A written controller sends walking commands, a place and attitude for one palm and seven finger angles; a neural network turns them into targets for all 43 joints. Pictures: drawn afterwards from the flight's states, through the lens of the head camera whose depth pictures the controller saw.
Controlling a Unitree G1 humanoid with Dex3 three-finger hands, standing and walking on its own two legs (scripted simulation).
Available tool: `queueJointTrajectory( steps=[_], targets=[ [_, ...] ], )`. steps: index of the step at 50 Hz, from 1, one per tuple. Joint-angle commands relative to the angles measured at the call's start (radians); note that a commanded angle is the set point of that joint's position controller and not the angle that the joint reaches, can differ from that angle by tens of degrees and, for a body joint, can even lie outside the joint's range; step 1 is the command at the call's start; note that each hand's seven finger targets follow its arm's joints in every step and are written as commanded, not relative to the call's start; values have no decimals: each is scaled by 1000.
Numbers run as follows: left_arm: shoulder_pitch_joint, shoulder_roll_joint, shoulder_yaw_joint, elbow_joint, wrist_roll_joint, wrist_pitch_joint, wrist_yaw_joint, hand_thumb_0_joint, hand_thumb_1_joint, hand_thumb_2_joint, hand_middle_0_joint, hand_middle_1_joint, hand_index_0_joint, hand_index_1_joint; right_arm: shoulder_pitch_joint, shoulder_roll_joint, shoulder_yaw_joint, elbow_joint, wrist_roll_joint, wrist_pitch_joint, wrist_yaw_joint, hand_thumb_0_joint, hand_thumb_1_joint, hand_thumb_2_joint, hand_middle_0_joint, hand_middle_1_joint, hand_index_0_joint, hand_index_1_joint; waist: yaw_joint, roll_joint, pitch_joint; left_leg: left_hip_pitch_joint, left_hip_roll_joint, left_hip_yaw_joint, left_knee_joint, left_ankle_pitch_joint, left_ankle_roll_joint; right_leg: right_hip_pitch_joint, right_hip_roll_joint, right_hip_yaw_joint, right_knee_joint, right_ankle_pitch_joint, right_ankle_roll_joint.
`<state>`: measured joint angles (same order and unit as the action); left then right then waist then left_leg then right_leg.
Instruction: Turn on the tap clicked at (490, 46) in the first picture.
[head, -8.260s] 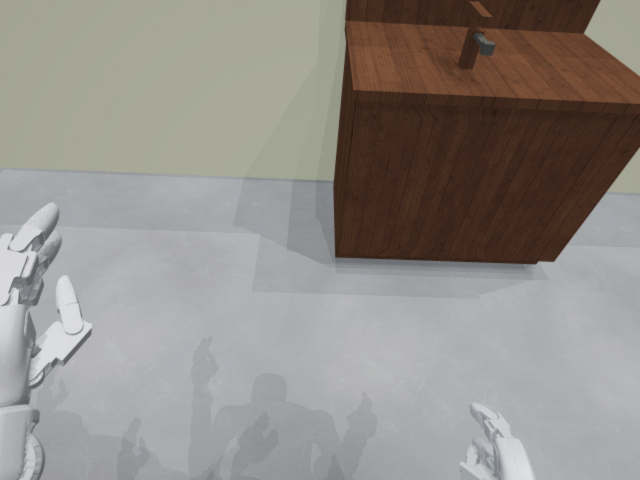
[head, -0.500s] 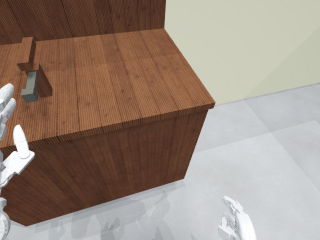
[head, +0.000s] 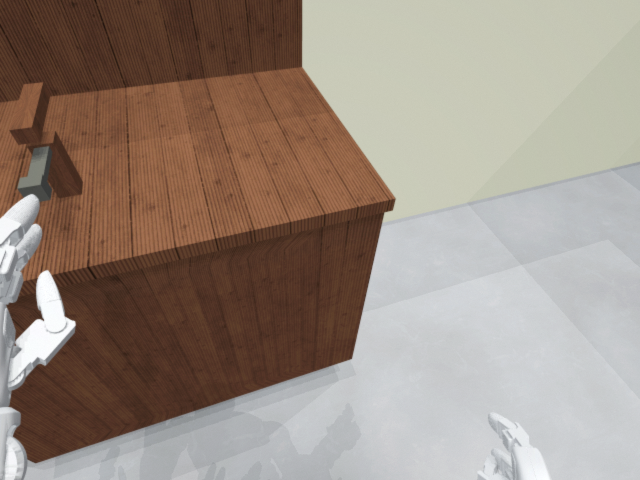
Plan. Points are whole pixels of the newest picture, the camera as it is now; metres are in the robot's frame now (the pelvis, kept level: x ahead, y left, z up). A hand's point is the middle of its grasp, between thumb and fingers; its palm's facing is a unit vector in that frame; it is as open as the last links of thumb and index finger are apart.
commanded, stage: come to a stop and stand still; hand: left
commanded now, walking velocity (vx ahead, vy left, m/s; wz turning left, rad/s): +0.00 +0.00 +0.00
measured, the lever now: (35, 189) +0.44 +0.43 +0.11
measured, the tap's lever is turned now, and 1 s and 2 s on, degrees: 0 0 0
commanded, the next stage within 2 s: look again from close up in 0.46 s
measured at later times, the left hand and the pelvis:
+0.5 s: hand (41, 349) +0.19 +0.25 +0.17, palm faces +0.42 -0.82 -0.39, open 7.4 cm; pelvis -0.02 +0.01 +0.00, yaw +0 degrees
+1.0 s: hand (7, 311) +0.22 +0.31 +0.16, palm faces +0.45 -0.83 -0.33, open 7.4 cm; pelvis +0.01 +0.04 +0.00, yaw +1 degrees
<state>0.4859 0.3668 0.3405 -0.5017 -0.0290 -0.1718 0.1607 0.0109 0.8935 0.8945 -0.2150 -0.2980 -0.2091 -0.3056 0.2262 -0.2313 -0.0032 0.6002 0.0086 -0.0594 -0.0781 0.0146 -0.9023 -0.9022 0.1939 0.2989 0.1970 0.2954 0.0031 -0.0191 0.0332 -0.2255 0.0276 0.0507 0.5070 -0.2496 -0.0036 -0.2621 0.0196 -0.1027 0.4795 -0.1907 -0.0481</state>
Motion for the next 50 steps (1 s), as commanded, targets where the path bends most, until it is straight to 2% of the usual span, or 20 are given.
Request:
queueJointTrajectory(
  steps=[1,6,8,14,17,21,24,27,28,29,30,32,34,37,39,40,42,44,47,50],
  targets=[
    [-66,142,90,-180,3,-68,19,0,900,900,-200,-300,-200,-300,-92,-89,-26,-141,-5,-64,4,0,-900,-900,200,300,200,300,7,82,-106,-140,84,-82,-110,-38,12,158,-117,181,-105,18,36],
    [-85,144,78,-124,-3,-44,16,0,900,900,-200,-300,-200,-300,-90,-80,-23,-134,-4,-53,12,0,-900,-900,200,300,200,300,-6,-45,-62,-57,22,-52,15,-107,5,-22,-201,286,-271,-282,-1],
    [-98,151,78,-129,-4,-40,17,0,900,900,-200,-300,-200,-300,-98,-74,-16,-133,-7,-48,9,0,-900,-900,200,300,200,300,-7,-49,-58,-34,25,-59,9,-104,9,-53,-200,269,-286,-339,0],
    [-123,158,82,-159,5,-46,18,0,900,900,-200,-300,-200,-300,-106,-81,-6,-142,-12,-49,2,0,-900,-900,200,300,200,300,4,74,-44,-136,79,-123,-189,-202,30,52,-94,176,-192,-290,41],
    [-149,153,82,-188,12,-51,17,0,900,900,-200,-300,-200,-300,-105,-87,-8,-147,-13,-55,4,0,-900,-900,200,300,200,300,5,133,-58,-186,95,-144,-242,-199,28,135,-63,137,-125,-171,46],
    [-92,134,72,-169,12,-55,18,0,900,900,-200,-300,-200,-300,-93,-82,-8,-143,-8,-69,7,0,-900,-900,200,300,200,300,11,111,-121,-153,100,-131,-211,-64,27,202,-58,121,-77,11,48],
    [-69,131,80,-140,12,-56,15,0,900,900,-200,-300,-200,-300,-91,-81,-7,-139,-7,-69,11,0,-900,-900,200,300,200,300,13,81,-91,-213,101,-128,-221,-160,26,202,-66,139,-88,-54,49],
    [-94,134,80,-134,9,-51,14,0,900,900,-200,-300,-200,-300,-92,-83,-14,-133,-11,-67,12,0,-900,-900,200,300,200,300,5,-3,-65,-158,58,-93,-146,-139,12,104,-100,198,-182,-140,36],
    [-1174,975,666,-401,150,-154,-1,0,900,900,-200,-300,-200,-300,31,-115,-29,-125,-41,-121,13,0,-900,-900,200,300,200,300,7,-113,83,-165,27,-36,27,15,24,-84,-119,204,-235,0,126],
    [-604,366,268,199,47,-123,-52,0,900,900,-200,-300,-200,-300,-33,8,10,-70,-10,-120,13,0,-900,-900,200,300,200,300,10,-89,-198,-18,-29,-53,18,3,39,-8,-206,193,-190,-134,15],
    [-325,267,211,151,-1,-122,-47,0,900,900,-200,-300,-200,-300,-53,-33,-17,-134,1,-136,13,0,-900,-900,200,300,200,300,66,-54,-82,-1,-15,-43,14,-14,19,-37,-175,306,-282,-191,27],
    [-239,106,62,134,-27,-131,-69,0,900,900,-200,-300,-200,-300,-67,-66,-28,-153,11,-153,34,0,-900,-900,200,300,200,300,44,157,-139,41,-21,-40,-76,-60,30,17,-177,278,-213,-237,-4],
    [-159,117,36,-16,-31,-149,-67,0,900,900,-200,-300,-200,-300,-60,-83,-22,-152,9,-155,55,0,-900,-900,200,300,200,300,52,173,-124,-24,11,-70,-147,-117,40,61,-130,230,-169,-257,29],
    [-123,138,50,-79,-21,-142,-56,0,900,900,-200,-300,-200,-300,-85,-86,-16,-171,17,-162,61,0,-900,-900,200,300,200,300,50,62,-68,-145,49,-122,-238,-212,48,119,-73,166,-101,-233,38],
    [-138,182,107,-75,-15,-136,-45,0,900,900,-200,-300,-200,-300,-81,-90,-21,-181,16,-162,53,0,-900,-900,200,300,200,300,47,-81,-85,-150,55,-134,-222,-171,51,140,-62,147,-95,-184,45],
    [-156,202,137,-80,-17,-135,-43,0,900,900,-200,-300,-200,-300,-81,-91,-23,-184,12,-163,48,0,-900,-900,200,300,200,300,45,-109,-88,-126,46,-126,-203,-134,48,127,-66,157,-117,-174,45],
    [-226,268,205,-119,-17,-138,-36,0,900,900,-200,-300,-200,-300,-93,-94,-22,-185,4,-162,39,0,-900,-900,200,300,200,300,35,-33,-71,-91,34,-124,-199,-107,41,85,-71,175,-141,-182,38],
    [-257,208,164,-94,-16,-144,-40,0,900,900,-200,-300,-200,-300,-87,-82,-15,-179,2,-166,34,0,-900,-900,200,300,200,300,31,55,-57,-128,46,-146,-233,-169,46,108,-66,170,-119,-169,35],
    [-334,171,113,-162,-10,-153,-45,0,900,900,-200,-300,-200,-300,-91,-80,-12,-176,1,-180,39,0,-900,-900,200,300,200,300,26,157,-73,-95,46,-136,-228,-85,39,148,-54,149,-83,-34,28],
    [-286,120,58,-147,-3,-146,-46,0,900,900,-200,-300,-200,-300,-77,-87,-19,-161,-8,-188,50,0,-900,-900,200,300,200,300,28,143,-131,-46,36,-111,-174,-4,42,176,-60,136,-64,33,22]
  ],
)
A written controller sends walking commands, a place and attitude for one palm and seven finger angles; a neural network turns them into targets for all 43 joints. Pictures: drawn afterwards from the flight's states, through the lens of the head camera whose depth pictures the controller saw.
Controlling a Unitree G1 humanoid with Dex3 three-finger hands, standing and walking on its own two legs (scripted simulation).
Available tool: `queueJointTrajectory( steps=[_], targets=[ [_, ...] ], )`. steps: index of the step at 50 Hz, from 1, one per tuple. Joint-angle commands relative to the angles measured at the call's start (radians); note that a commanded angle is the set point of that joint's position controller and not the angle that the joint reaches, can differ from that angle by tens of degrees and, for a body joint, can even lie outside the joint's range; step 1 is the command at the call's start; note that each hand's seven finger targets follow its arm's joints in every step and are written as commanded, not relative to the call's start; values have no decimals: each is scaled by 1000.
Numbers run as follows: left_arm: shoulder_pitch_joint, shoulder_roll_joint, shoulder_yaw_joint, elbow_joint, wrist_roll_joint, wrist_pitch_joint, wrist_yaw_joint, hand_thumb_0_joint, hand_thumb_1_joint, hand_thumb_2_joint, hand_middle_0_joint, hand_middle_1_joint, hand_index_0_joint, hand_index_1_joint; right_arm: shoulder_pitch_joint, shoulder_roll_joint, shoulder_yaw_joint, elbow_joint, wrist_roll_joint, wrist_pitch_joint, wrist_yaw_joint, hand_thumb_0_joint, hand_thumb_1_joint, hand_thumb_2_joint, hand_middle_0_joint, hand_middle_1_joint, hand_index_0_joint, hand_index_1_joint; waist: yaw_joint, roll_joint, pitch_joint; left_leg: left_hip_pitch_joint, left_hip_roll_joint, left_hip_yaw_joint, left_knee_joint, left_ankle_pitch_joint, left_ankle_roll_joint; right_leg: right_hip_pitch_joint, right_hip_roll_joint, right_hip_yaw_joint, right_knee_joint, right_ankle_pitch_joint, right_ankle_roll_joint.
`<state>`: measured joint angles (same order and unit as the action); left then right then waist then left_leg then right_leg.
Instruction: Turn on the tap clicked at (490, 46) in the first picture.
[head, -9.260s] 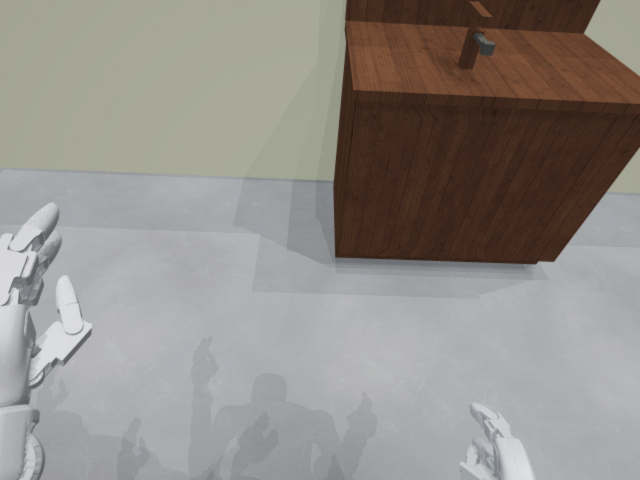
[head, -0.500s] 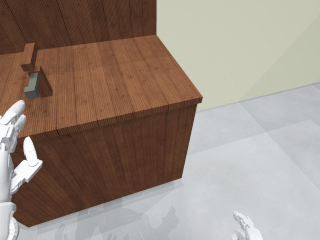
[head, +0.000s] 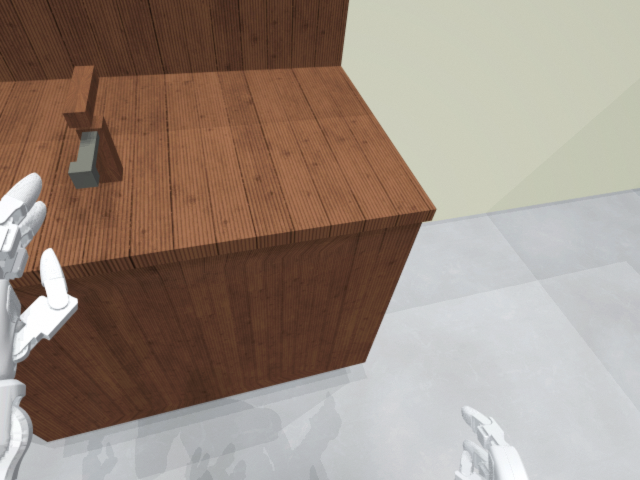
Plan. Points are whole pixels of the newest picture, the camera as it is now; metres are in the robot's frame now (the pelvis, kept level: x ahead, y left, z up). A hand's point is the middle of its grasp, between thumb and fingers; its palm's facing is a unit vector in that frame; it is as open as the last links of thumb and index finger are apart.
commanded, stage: shuffle to correct the standing spot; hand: left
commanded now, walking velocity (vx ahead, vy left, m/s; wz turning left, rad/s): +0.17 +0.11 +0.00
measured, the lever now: (84, 174) +0.44 +0.39 +0.10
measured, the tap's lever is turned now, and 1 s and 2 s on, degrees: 0 0 0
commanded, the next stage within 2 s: come to a stop and stand still in 0.66 s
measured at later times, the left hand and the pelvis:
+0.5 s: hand (88, 248) +0.27 +0.28 +0.16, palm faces +0.40 -0.85 -0.34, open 7.4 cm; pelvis +0.06 +0.03 -0.02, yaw +1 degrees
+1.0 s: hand (52, 238) +0.28 +0.32 +0.16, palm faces +0.46 -0.80 -0.38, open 7.4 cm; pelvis +0.08 +0.06 -0.02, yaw +0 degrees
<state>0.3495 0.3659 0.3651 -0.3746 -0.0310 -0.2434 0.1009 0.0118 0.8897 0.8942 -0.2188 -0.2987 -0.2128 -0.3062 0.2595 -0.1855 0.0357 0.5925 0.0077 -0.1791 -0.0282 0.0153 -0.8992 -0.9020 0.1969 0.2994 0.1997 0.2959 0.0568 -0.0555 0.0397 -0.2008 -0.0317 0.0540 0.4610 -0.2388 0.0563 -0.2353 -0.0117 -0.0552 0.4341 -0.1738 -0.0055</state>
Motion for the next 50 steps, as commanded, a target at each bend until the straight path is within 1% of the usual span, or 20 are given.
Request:
queueJointTrajectory(
  steps=[1,6,18,23,25,26,27,28,29,31,35,39,40,41,42,43,44,45,47,50],
  targets=[
    [-130,112,21,-285,0,-69,13,0,900,900,-200,-300,-200,-300,-106,-137,-62,-155,-9,-67,4,0,-900,-900,200,300,200,300,-28,170,-147,-56,89,-111,-108,16,-18,148,-31,87,-15,34,-26],
    [-33,128,60,-250,-7,-47,15,0,900,900,-200,-300,-200,-300,-115,-147,-69,-161,-9,-29,10,0,-900,-900,200,300,200,300,-39,90,-138,-67,86,-119,-58,80,-27,127,-32,72,30,64,-41],
    [-14,178,115,-357,-28,-54,19,0,900,900,-200,-300,-200,-300,-121,-143,-73,-188,4,19,9,0,-900,-900,200,300,200,300,-48,123,-200,-17,82,-84,144,493,-55,155,-60,57,194,297,-69],
    [-6,185,129,-344,-30,-58,35,0,900,900,-200,-300,-200,-300,-123,-149,-88,-176,9,33,18,0,-900,-900,200,300,200,300,-37,-34,-188,-214,9,-30,333,269,-74,264,-212,257,159,382,-177],
    [-31,185,136,-344,-28,-62,39,0,900,900,-200,-300,-200,-300,-120,-139,-84,-162,9,46,21,0,-900,-900,200,300,200,300,-57,1,-130,-152,32,-62,171,34,-49,134,-235,268,201,266,-150],
    [-39,186,141,-354,-31,-61,36,0,900,900,-200,-300,-200,-300,-114,-136,-81,-156,8,54,16,0,-900,-900,200,300,200,300,-78,105,-121,-20,56,-109,20,70,-33,0,-144,158,298,141,-87],
    [-52,203,161,-401,-35,-64,32,0,900,900,-200,-300,-200,-300,-126,-149,-87,-168,11,52,6,0,-900,-900,200,300,200,300,-82,331,-99,143,153,-275,-97,250,-19,-200,-6,5,476,-35,-8],
    [-51,182,125,-402,-19,-63,27,0,900,900,-200,-300,-200,-300,-118,-137,-87,-177,-1,50,11,0,-900,-900,200,300,200,300,-95,397,-79,245,249,-431,-135,486,18,-374,35,-11,633,-360,1],
    [-64,181,117,-413,-4,-64,30,0,900,900,-200,-300,-200,-300,-96,-129,-89,-187,-9,44,22,0,-900,-900,200,300,200,300,-102,294,-70,368,254,-421,-87,696,22,-484,38,2,703,-375,-20],
    [-59,173,110,-387,-9,-42,30,0,900,900,-200,-300,-200,-300,-99,-158,-110,-176,-14,52,35,0,-900,-900,200,300,200,300,-102,214,-88,443,222,-342,-46,797,-120,-565,32,-36,767,-318,-28],
    [65,152,114,-330,-15,-27,26,0,900,900,-200,-300,-200,-300,-99,-138,-97,-179,-5,55,32,0,-900,-900,200,300,200,300,-72,156,-42,216,157,-192,-82,683,-53,-337,17,-111,454,-119,-25],
    [174,181,169,-304,-43,-28,20,0,900,900,-200,-300,-200,-300,-131,-133,-81,-199,-9,65,10,0,-900,-900,200,300,200,300,-21,180,-150,-91,131,-89,136,648,-93,186,34,-144,128,83,-69],
    [171,186,177,-300,-42,-31,19,0,900,900,-200,-300,-200,-300,-146,-139,-84,-203,-1,68,8,0,-900,-900,200,300,200,300,7,93,-182,-249,113,-96,308,535,-106,380,1,-98,71,160,-97],
    [139,215,195,-309,-34,-38,20,0,900,900,-200,-300,-200,-300,-146,-136,-91,-206,10,68,12,0,-900,-900,200,300,200,300,16,-73,-273,-411,38,-42,674,263,-102,522,-195,171,53,165,-204],
    [122,200,188,-276,-44,-46,12,0,900,900,-200,-300,-200,-300,-148,-148,-94,-218,-1,65,15,0,-900,-900,200,300,200,300,-16,-169,-268,-478,-37,-74,949,-235,-53,399,-409,538,-45,214,-303],
    [25,225,220,-310,-45,-48,21,0,900,900,-200,-300,-200,-300,-131,-149,-84,-212,-13,71,10,0,-900,-900,200,300,200,300,-33,-97,-181,-433,40,-188,938,-269,-54,171,-447,587,-164,-75,-278],
    [56,243,245,-274,-39,-41,23,0,900,900,-200,-300,-200,-300,-108,-140,-85,-194,-13,90,16,0,-900,-900,200,300,200,300,-54,-42,-74,-435,80,-194,902,-262,-67,37,-411,557,-180,-141,-226],
    [17,204,192,-304,-35,-49,9,0,900,900,-200,-300,-200,-300,-100,-145,-85,-184,-8,91,33,0,-900,-900,200,300,200,300,-43,-62,-100,-362,70,-170,875,-200,-70,-41,-360,485,-205,-237,-154],
    [-110,216,162,-393,-24,-53,12,0,900,900,-200,-300,-200,-300,-156,-125,-61,-159,-9,87,23,0,-900,-900,200,300,200,300,-48,11,-103,-199,99,-106,689,-154,-60,-195,-295,354,-238,-353,-135],
    [-139,163,70,-370,-18,-25,28,0,900,900,-200,-300,-200,-300,-145,-111,-42,-139,-32,53,-13,0,-900,-900,200,300,200,300,-45,5,-94,3,21,71,410,-104,-53,-294,-210,168,-297,-546,-104]
  ],
)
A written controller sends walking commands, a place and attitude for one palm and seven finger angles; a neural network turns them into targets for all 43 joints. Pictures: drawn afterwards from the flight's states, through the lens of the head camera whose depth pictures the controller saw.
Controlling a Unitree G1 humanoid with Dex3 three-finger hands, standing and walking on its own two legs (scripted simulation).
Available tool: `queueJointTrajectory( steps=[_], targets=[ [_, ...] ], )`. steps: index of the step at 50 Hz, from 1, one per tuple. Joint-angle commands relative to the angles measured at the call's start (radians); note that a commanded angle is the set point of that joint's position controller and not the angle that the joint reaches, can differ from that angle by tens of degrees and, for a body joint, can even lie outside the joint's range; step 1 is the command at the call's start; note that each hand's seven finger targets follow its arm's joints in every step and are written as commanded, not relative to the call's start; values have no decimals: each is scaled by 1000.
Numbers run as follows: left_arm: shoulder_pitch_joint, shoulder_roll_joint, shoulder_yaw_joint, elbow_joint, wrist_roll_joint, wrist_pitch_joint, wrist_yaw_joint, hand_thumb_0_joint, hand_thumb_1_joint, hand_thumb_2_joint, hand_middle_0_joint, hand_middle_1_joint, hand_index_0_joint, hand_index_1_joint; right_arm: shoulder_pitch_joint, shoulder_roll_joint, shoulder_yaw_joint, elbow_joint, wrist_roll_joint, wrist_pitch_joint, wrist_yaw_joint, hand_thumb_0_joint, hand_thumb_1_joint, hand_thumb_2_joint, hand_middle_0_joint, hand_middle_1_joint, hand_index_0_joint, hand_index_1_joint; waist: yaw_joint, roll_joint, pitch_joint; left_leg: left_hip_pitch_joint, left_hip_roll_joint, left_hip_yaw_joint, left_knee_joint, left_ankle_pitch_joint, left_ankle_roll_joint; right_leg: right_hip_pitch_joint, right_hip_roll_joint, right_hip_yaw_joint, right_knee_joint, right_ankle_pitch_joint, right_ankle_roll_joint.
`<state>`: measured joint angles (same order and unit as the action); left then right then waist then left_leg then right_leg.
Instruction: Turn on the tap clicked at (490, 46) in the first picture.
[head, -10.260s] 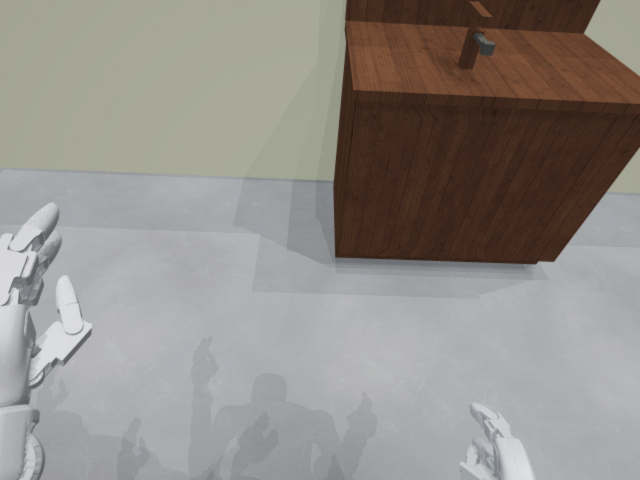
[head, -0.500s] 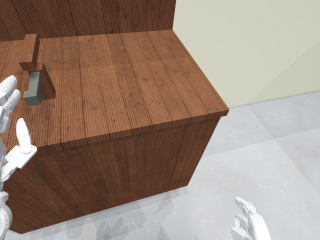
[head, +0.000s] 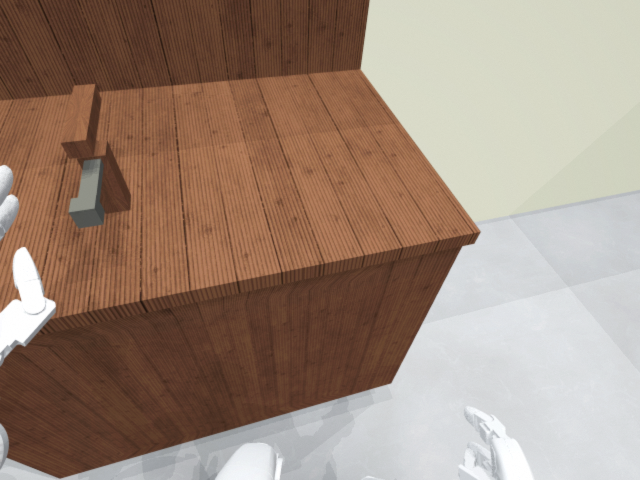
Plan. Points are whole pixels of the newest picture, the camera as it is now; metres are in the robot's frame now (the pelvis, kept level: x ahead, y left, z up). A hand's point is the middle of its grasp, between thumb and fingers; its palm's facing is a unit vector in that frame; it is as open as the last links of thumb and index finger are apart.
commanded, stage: come to a stop and stand still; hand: left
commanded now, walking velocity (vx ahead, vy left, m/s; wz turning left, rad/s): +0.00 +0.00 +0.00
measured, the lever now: (87, 211) +0.36 +0.34 +0.12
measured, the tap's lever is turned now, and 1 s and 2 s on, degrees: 0 0 0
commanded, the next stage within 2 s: none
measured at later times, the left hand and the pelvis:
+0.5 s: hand out of the picture +0.22 +0.34 +0.18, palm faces +0.42 -0.85 -0.33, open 7.4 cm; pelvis -0.03 +0.09 +0.00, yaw -4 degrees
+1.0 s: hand out of the picture +0.24 +0.38 +0.17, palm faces +0.32 -0.90 -0.31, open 7.4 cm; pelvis -0.02 +0.16 +0.02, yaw -6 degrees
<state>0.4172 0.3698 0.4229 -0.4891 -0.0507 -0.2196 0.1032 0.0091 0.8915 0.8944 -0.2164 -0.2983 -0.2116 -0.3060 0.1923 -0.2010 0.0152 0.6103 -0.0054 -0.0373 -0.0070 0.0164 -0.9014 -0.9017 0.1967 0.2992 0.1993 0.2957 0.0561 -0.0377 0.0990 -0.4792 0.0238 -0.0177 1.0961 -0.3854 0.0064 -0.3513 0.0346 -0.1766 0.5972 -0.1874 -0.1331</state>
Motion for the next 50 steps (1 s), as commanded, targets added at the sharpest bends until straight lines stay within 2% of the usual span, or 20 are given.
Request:
queueJointTrajectory(
  steps=[1,2,4,7,9,11,16,18,20,22,23,26,28,32,35,38,41,43,47,50],
  targets=[
    [-1146,824,475,-440,99,-138,27,0,900,900,-200,-300,-200,-300,82,-24,-51,-22,-8,-185,-64,0,-900,-900,200,300,200,300,-66,-223,-100,235,-182,265,-308,12,-42,-61,-61,385,-656,-14,411],
    [-806,533,262,-42,50,-92,16,0,900,900,-200,-300,-200,-300,-37,-28,-23,-49,44,-214,-64,0,-900,-900,200,300,200,300,-40,16,-145,325,-110,219,-572,-21,-5,44,-162,266,-437,44,309],
    [-465,196,10,90,33,-82,10,0,900,900,-200,-300,-200,-300,-33,-70,-32,-89,23,-233,-40,0,-900,-900,200,300,200,300,-10,141,-223,348,-75,202,-628,-17,11,104,-136,300,-327,-37,237],
    [-341,28,-137,137,8,-49,-5,0,900,900,-200,-300,-200,-300,-27,-116,-42,-150,40,-197,7,0,-900,-900,200,300,200,300,-19,360,-184,186,103,-27,-757,8,73,196,-83,193,-37,-60,184],
    [-221,102,-67,61,18,-55,-3,0,900,900,-200,-300,-200,-300,-37,-123,-33,-191,49,-165,22,0,-900,-900,200,300,200,300,-3,285,-113,-28,141,-97,-866,-246,73,262,-61,159,17,-133,136],
    [-91,177,39,59,20,-61,-1,0,900,900,-200,-300,-200,-300,-54,-124,-35,-230,59,-140,22,0,-900,-900,200,300,200,300,8,60,-72,-185,154,-105,-896,-381,76,356,-50,146,22,-178,139],
    [-154,297,175,-50,-5,-62,1,0,900,900,-200,-300,-200,-300,-60,-110,-34,-244,40,-119,-9,0,-900,-900,200,300,200,300,-14,-277,-78,112,-8,43,-497,-146,18,-3,-195,331,-318,-471,71],
    [-270,276,133,-108,0,-61,-1,0,900,900,-200,-300,-200,-300,-64,-101,-17,-216,28,-124,-17,0,-900,-900,200,300,200,300,-43,-138,-75,301,-19,34,-373,-114,15,-266,-250,360,-344,-573,40],
    [-334,219,66,-136,11,-60,-2,0,900,900,-200,-300,-200,-300,-33,-108,-11,-175,21,-140,-17,0,-900,-900,200,300,200,300,-63,88,-88,361,-12,18,-478,-114,23,-282,-180,309,-235,-512,57],
    [-410,194,37,-246,17,-71,-4,0,900,900,-200,-300,-200,-300,-47,-132,-19,-178,22,-174,-11,0,-900,-900,200,300,200,300,-57,447,-112,192,148,-206,-914,-374,58,-76,-3,130,230,-319,124],
    [-463,207,42,-241,33,-70,1,0,900,900,-200,-300,-200,-300,-52,-128,-39,-179,24,-192,0,0,-900,-900,200,300,200,300,-60,506,-99,51,211,-300,-1013,-456,88,-21,33,142,472,-284,137],
    [-334,159,36,-126,43,-60,-14,0,900,900,-200,-300,-200,-300,-48,-134,-73,-158,32,-190,38,0,-900,-900,200,300,200,300,-46,201,-151,65,166,-161,-950,-302,56,42,30,145,480,-224,135],
    [-205,146,46,-147,34,-62,-12,0,900,900,-200,-300,-200,-300,-51,-119,-66,-167,32,-189,45,0,-900,-900,200,300,200,300,-41,126,-172,182,144,-186,-937,-252,38,25,8,114,262,-243,132],
    [-39,205,117,-145,22,-63,-6,0,900,900,-200,-300,-200,-300,-57,-122,-49,-188,16,-160,34,0,-900,-900,200,300,200,300,-25,199,-190,228,100,-133,-894,-151,-75,222,10,79,-243,-187,97],
    [-74,227,120,-129,14,-62,-7,0,900,900,-200,-300,-200,-300,-63,-120,-39,-193,8,-125,25,0,-900,-900,200,300,200,300,-30,9,-222,231,6,22,-538,13,-69,250,-153,213,-365,13,30],
    [-67,161,68,-69,-2,-18,-4,0,900,900,-200,-300,-200,-300,-46,-120,-50,-182,46,-121,11,0,-900,-900,200,300,200,300,-48,-202,-162,170,-20,-39,-281,66,-1,94,-318,392,-343,62,-56],
    [-98,144,38,-78,4,-14,9,0,900,900,-200,-300,-200,-300,-55,-116,-33,-161,40,-124,-3,0,-900,-900,200,300,200,300,-66,43,-121,260,-4,-15,-605,177,7,87,-201,279,-200,60,31],
    [-176,131,6,-141,14,-18,18,0,900,900,-200,-300,-200,-300,-71,-139,-39,-160,31,-134,-15,0,-900,-900,200,300,200,300,-57,262,-143,355,75,-146,-708,368,50,57,-70,174,-17,46,107],
    [-257,207,42,-305,23,-20,22,0,900,900,-200,-300,-200,-300,-100,-121,-37,-183,13,-148,-9,0,-900,-900,200,300,200,300,-49,255,-168,444,160,-338,-837,434,-4,-2,-11,177,64,-230,112],
    [-121,178,61,-308,20,-25,27,0,900,900,-200,-300,-200,-300,-79,-126,-56,-196,6,-146,-7,0,-900,-900,200,300,200,300,-40,190,-193,438,159,-281,-865,345,-36,36,-21,182,24,-214,104]
  ],
)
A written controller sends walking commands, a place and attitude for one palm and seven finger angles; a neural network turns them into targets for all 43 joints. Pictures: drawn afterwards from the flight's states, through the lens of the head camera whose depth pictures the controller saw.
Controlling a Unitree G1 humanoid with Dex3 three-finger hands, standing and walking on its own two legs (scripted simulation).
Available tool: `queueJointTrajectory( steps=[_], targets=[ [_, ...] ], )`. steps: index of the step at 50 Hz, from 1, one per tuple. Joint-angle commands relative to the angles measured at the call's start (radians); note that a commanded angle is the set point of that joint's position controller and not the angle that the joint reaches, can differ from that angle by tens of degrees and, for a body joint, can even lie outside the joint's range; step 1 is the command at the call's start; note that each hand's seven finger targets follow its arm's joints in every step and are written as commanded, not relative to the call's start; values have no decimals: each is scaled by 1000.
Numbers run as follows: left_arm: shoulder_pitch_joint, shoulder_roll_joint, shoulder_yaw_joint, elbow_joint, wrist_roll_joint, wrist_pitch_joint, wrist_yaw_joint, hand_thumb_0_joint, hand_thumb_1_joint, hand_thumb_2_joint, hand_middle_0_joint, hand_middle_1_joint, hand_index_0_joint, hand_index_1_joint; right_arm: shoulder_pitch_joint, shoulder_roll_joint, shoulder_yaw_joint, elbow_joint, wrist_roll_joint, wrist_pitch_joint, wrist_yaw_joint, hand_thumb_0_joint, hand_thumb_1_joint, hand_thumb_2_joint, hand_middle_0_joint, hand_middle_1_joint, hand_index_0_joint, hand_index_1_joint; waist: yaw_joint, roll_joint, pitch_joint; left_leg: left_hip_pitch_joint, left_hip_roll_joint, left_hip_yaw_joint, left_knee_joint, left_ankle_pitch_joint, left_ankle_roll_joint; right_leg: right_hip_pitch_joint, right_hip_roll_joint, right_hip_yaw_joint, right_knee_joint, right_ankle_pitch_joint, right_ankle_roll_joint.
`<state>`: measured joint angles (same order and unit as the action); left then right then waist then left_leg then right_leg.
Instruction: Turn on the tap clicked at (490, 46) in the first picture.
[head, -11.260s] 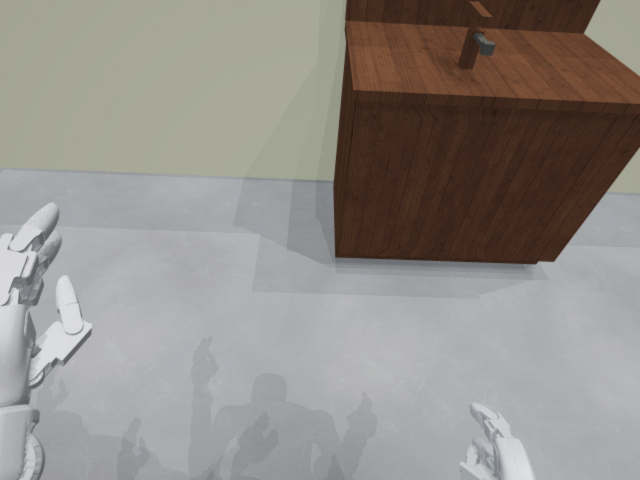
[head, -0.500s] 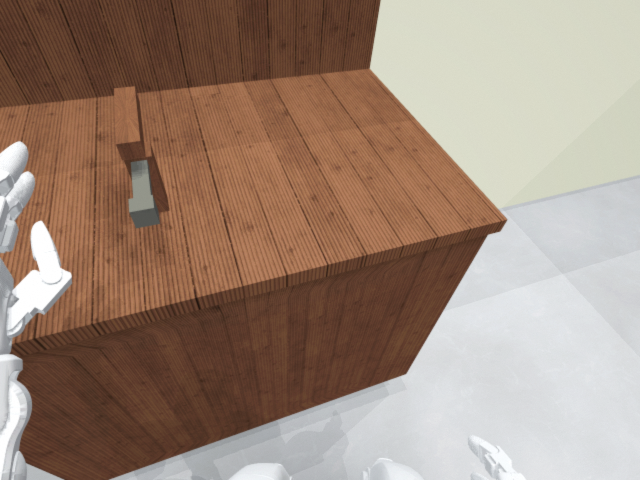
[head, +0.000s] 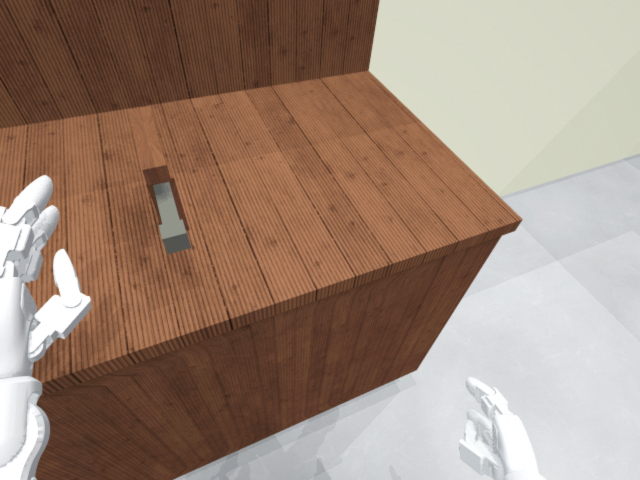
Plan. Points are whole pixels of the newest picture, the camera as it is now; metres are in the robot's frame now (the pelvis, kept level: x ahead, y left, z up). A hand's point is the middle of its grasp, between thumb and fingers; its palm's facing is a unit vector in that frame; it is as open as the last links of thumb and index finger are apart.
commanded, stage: come to a stop and stand still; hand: left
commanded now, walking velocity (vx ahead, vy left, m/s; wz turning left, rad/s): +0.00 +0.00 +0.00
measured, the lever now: (175, 236) +0.36 +0.22 +0.11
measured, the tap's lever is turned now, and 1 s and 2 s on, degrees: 0 0 0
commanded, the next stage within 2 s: look again from close up in 1.80 s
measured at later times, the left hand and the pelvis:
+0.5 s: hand (48, 294) +0.23 +0.28 +0.16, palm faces +0.42 -0.86 -0.30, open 7.4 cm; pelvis +0.01 +0.03 +0.01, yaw +2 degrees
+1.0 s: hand out of the picture +0.23 +0.32 +0.18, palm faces +0.39 -0.82 -0.42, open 7.4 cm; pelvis +0.02 +0.07 +0.00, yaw +2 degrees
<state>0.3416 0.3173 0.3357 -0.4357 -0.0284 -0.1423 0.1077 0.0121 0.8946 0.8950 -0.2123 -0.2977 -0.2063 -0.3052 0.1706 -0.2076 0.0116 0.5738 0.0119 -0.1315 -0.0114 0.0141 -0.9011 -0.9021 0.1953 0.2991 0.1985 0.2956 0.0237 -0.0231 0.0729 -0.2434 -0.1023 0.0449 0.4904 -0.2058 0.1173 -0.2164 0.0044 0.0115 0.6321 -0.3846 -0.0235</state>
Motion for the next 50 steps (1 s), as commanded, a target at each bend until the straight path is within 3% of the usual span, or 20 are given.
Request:
queueJointTrajectory(
  steps=[1,7,10,12,16,19,22,24,25,26,27,29,31,33,35,37,38,43,46,50],
  targets=[
    [14,233,165,-355,-3,-104,23,0,900,900,-200,-300,-200,-300,-49,-119,-56,-162,-9,-48,-2,0,-900,-900,200,300,200,300,-8,185,-183,202,274,-311,-252,152,-151,-81,10,-16,-53,9,-4],
    [139,222,195,-205,-19,-94,8,0,900,900,-200,-300,-200,-300,-45,-122,-57,-175,-9,-15,-3,0,-900,-900,200,300,200,300,0,156,-181,32,184,-163,-204,109,-255,173,12,-84,-347,199,-24],
    [119,209,167,-148,-26,-81,9,0,900,900,-200,-300,-200,-300,-7,-124,-60,-156,14,0,-12,0,-900,-900,200,300,200,300,-13,-109,-179,32,141,-145,26,-131,-181,47,-150,65,-342,152,-103],
    [105,181,138,-129,-27,-58,10,0,900,900,-200,-300,-200,-300,-15,-127,-62,-149,28,3,-17,0,-900,-900,200,300,200,300,-31,-180,-147,37,124,-152,110,-128,-116,-70,-209,142,-354,109,-115],
    [-44,179,85,-224,-12,-66,21,0,900,900,-200,-300,-200,-300,-48,-133,-57,-130,14,-11,-30,0,-900,-900,200,300,200,300,-31,21,-107,58,171,-201,-81,-115,-113,-113,-121,75,-226,28,-62],
    [-181,209,74,-337,9,-79,33,0,900,900,-200,-300,-200,-300,-76,-115,-46,-135,-1,-32,-38,0,-900,-900,200,300,200,300,-20,289,-51,35,283,-442,-389,-205,-165,-116,15,-3,67,-16,2],
    [-136,275,141,-399,2,-74,46,0,900,900,-200,-300,-200,-300,-75,-112,-67,-147,-23,-63,-26,0,-900,-900,200,300,200,300,25,313,-97,91,224,-268,-395,180,-329,-27,32,-67,13,-41,-8],
    [-13,246,152,-358,-10,-86,41,0,900,900,-200,-300,-200,-300,-66,-117,-79,-155,-32,-74,-13,0,-900,-900,200,300,200,300,39,270,-127,55,161,-153,-271,483,-387,147,40,-127,-245,32,-31],
    [55,242,172,-334,-13,-94,37,0,900,900,-200,-300,-200,-300,-56,-123,-85,-158,-23,-69,-3,0,-900,-900,200,300,200,300,48,176,-160,38,117,-90,-79,507,-390,229,5,-126,-384,167,-63],
    [101,243,180,-310,-13,-103,35,0,900,900,-200,-300,-200,-300,-15,-114,-79,-135,3,-48,-2,0,-900,-900,200,300,200,300,37,-101,-218,84,61,-50,280,259,-307,180,-135,-20,-408,356,-130],
    [160,202,161,-251,-18,-101,34,0,900,900,-200,-300,-200,-300,10,-113,-76,-118,23,-17,0,0,-900,-900,200,300,200,300,-6,-279,-240,19,91,-167,496,-150,-164,73,-277,90,-311,443,-191],
    [133,218,211,-267,-45,-92,21,0,900,900,-200,-300,-200,-300,-9,-105,-86,-143,32,-2,9,0,-900,-900,200,300,200,300,-4,-256,-173,-189,149,-304,611,-341,-119,25,-425,238,-285,382,-216],
    [144,178,187,-249,-44,-79,20,0,900,900,-200,-300,-200,-300,-20,-103,-79,-129,28,16,15,0,-900,-900,200,300,200,300,-43,-168,-138,-96,193,-247,338,-281,-113,-93,-344,205,-252,216,-175],
    [85,183,148,-274,-30,-87,24,0,900,900,-200,-300,-200,-300,-47,-90,-48,-93,15,14,-7,0,-900,-900,200,300,200,300,-62,202,-142,74,71,-52,-40,7,-126,-91,-120,2,-67,208,-59],
    [-7,212,134,-349,-13,-107,37,0,900,900,-200,-300,-200,-300,-54,-123,-64,-110,-2,-25,-14,0,-900,-900,200,300,200,300,-30,449,-140,134,263,-315,-127,370,-39,-172,-9,-60,168,27,15],
    [-35,254,152,-365,-2,-98,30,0,900,900,-200,-300,-200,-300,-80,-101,-47,-127,4,-50,-9,0,-900,-900,200,300,200,300,-23,296,-117,136,304,-380,-130,407,16,-224,21,-27,184,-135,19],
    [-84,219,107,-405,-7,-96,23,0,900,900,-200,-300,-200,-300,-87,-89,-39,-124,-9,-53,-9,0,-900,-900,200,300,200,300,-33,247,-78,75,303,-442,-156,419,-7,-173,7,-16,140,-116,15],
    [20,244,169,-352,1,-111,34,0,900,900,-200,-300,-200,-300,-72,-101,-39,-138,9,-51,1,0,-900,-900,200,300,200,300,-12,68,-185,-114,179,-204,32,133,-72,249,-76,29,-257,313,-28],
    [156,206,170,-266,-32,-102,28,0,900,900,-200,-300,-200,-300,-10,-115,-73,-131,17,-41,-1,0,-900,-900,200,300,200,300,-31,-120,-182,-47,87,-123,147,-73,-114,87,-248,241,-321,216,-138],
    [165,211,179,-214,-37,-99,30,0,900,900,-200,-300,-200,-300,-35,-109,-46,-114,8,-15,-18,0,-900,-900,200,300,200,300,-33,33,-172,21,155,-170,-61,105,-104,52,-112,59,-210,276,-45]
  ],
)
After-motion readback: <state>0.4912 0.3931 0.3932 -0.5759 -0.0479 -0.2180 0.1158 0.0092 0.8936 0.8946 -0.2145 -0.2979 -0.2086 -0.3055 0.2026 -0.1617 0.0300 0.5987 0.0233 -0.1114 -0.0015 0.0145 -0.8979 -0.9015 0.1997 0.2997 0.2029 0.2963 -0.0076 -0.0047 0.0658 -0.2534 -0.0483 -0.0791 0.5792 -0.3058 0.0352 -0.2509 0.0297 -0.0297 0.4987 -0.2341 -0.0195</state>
